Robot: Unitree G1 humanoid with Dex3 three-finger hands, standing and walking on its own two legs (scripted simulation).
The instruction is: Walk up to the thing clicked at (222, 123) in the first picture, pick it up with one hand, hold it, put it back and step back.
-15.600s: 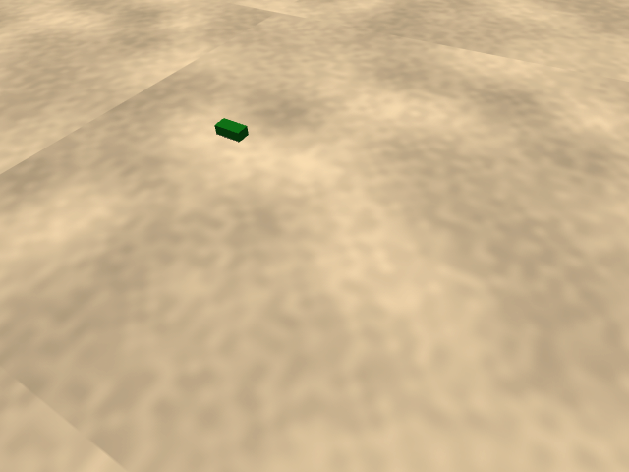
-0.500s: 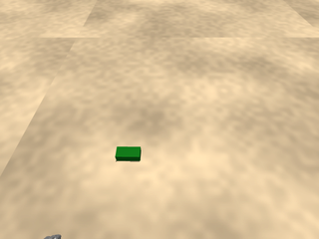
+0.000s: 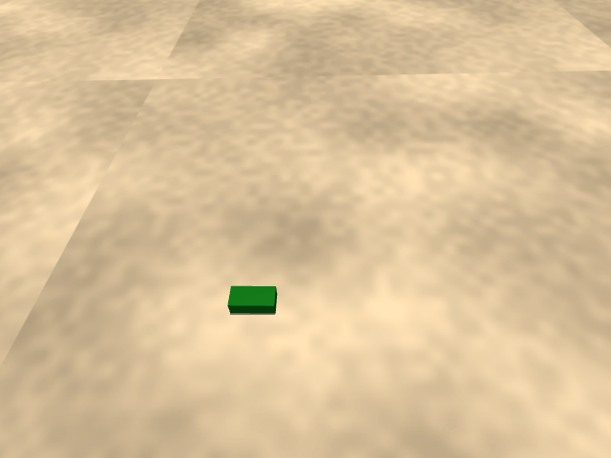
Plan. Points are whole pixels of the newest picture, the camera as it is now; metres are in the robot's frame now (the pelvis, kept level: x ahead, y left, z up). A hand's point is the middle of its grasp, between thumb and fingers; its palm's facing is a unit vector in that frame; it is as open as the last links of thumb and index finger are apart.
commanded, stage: walk up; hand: left
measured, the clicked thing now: (253, 299) +0.76 +0.25 -0.74
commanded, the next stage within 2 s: stand in 0.06 s
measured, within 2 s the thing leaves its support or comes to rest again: neither
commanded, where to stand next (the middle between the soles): +0.38 +0.00 m, yaw +1 degrees
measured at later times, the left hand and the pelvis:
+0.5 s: hand out of the picture +0.07 +0.25 -0.14, palm faces -0.04 -0.94 -0.33, open 7.4 cm; pelvis -0.03 +0.00 +0.01, yaw -1 degrees
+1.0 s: hand out of the picture +0.03 +0.26 -0.15, palm faces -0.05 -0.94 -0.34, open 7.4 cm; pelvis -0.03 +0.00 +0.01, yaw -1 degrees
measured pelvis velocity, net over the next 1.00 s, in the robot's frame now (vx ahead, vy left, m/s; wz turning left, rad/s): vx -0.03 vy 0.00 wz -0.01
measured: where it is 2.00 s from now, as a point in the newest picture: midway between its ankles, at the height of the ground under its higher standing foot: (316, 454)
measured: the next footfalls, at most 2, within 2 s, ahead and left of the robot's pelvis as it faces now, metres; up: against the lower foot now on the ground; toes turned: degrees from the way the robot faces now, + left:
right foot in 1.74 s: +0.31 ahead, -0.11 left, +0.00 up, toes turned -2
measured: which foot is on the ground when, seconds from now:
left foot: down 0.00-1.00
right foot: down 0.00-1.00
